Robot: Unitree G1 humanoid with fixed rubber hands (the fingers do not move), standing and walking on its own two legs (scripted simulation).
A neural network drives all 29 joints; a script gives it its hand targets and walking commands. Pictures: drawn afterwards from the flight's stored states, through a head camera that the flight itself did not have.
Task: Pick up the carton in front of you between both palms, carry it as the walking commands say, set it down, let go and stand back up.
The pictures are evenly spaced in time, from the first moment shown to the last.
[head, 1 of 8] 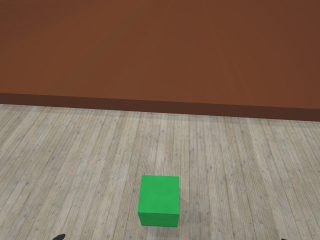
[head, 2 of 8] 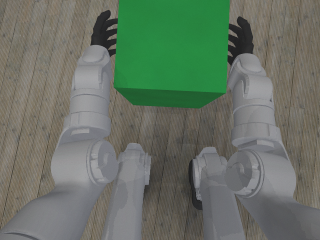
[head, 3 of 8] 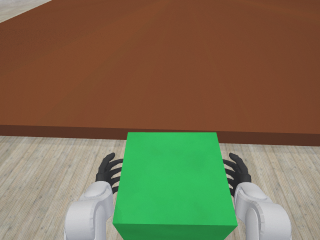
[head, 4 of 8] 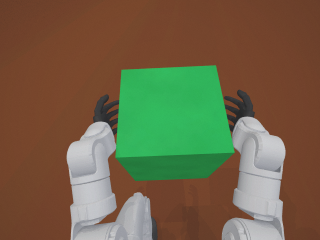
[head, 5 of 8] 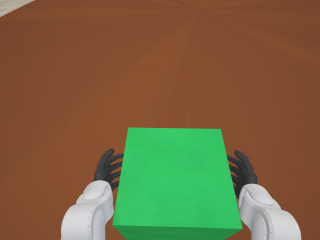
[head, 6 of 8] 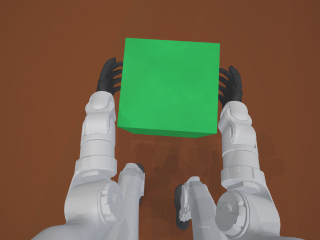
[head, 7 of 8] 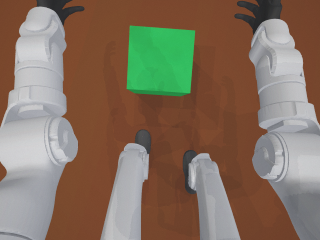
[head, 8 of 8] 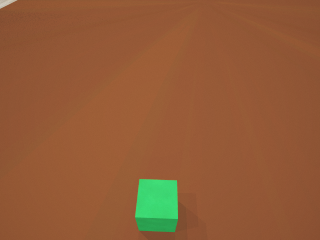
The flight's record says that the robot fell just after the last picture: no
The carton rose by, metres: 0.93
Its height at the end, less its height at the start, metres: +0.15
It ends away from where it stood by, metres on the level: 3.25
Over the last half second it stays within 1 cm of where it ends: yes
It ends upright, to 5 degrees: yes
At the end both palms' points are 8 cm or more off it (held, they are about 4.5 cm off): yes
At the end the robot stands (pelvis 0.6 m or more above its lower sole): yes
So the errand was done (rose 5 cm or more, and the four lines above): yes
